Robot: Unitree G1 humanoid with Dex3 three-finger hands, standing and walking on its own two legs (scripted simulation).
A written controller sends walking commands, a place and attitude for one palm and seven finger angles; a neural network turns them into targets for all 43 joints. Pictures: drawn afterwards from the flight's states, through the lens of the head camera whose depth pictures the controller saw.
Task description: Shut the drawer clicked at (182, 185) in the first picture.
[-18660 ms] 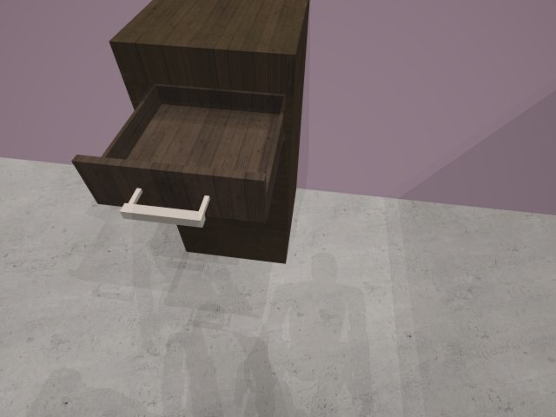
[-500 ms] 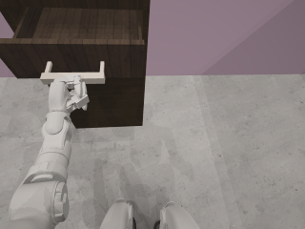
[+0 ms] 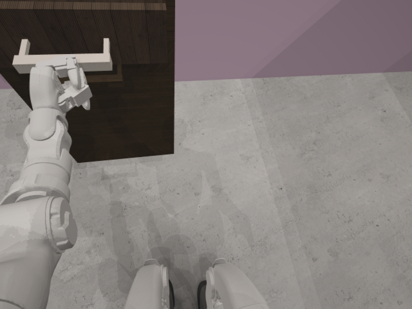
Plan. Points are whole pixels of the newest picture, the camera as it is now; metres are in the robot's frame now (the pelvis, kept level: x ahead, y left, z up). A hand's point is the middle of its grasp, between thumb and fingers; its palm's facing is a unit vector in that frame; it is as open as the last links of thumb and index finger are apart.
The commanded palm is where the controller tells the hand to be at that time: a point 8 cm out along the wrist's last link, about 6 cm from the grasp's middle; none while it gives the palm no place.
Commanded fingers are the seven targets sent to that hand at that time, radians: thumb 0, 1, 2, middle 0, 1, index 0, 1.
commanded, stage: push the drawer shut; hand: left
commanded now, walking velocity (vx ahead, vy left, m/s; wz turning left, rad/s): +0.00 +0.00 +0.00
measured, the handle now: (66, 54) +0.60 +0.22 +0.06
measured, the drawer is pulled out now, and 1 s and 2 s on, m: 0.08 0.00 0.00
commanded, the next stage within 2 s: pull the fist back off the drawer in 1.12 s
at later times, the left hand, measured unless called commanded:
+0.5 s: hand (83, 66) +0.57 +0.19 +0.06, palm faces +0.09 -1.00 -0.02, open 3.3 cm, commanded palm +0.57 +0.22 +0.06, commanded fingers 0.00 0.90 0.90 -1.40 -1.60 -1.40 -1.60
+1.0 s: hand (77, 52) +0.61 +0.20 +0.06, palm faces +0.08 -1.00 -0.03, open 3.4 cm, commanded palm +0.63 +0.21 +0.06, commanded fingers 0.00 0.90 0.90 -1.40 -1.60 -1.40 -1.60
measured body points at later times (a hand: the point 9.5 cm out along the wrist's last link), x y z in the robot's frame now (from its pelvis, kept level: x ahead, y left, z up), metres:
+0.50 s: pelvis +0.01 +0.00 -0.01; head +0.18 +0.04 +0.41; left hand +0.56 +0.24 +0.06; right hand -0.02 -0.26 -0.10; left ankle +0.04 +0.07 -0.64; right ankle +0.01 -0.09 -0.64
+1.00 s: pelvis -0.01 +0.01 -0.02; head +0.19 +0.06 +0.38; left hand +0.59 +0.26 +0.06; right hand -0.08 -0.24 -0.10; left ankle +0.04 +0.07 -0.64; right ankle +0.01 -0.09 -0.64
